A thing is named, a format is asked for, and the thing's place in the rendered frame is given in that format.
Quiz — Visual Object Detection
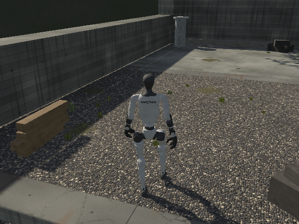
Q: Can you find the robot right forearm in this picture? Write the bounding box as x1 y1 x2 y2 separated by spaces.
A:
166 114 176 137

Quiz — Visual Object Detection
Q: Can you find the right robot upper arm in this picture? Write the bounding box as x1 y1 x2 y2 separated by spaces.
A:
159 94 170 121

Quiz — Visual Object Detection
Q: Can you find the left robot shin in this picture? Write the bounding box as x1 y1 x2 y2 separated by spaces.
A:
137 160 145 190

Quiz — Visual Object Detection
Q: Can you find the robot left forearm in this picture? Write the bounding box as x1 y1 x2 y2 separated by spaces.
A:
125 113 132 130

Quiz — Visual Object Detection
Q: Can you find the robot right hand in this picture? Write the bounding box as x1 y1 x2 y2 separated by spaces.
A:
166 136 177 149

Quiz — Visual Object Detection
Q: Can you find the left robot upper arm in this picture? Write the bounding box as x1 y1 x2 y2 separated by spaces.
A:
127 94 139 120

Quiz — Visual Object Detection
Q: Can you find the left robot foot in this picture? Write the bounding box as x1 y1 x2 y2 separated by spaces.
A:
140 185 147 197

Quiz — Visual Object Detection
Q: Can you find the robot left hand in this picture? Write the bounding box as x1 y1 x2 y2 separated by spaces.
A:
124 128 135 138

